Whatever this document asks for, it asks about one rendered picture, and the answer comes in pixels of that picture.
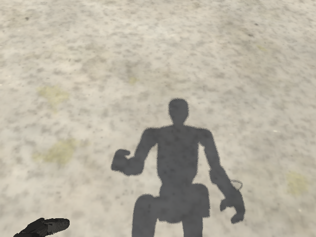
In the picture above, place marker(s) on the left robot hand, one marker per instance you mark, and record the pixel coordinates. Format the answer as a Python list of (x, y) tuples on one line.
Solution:
[(43, 227)]

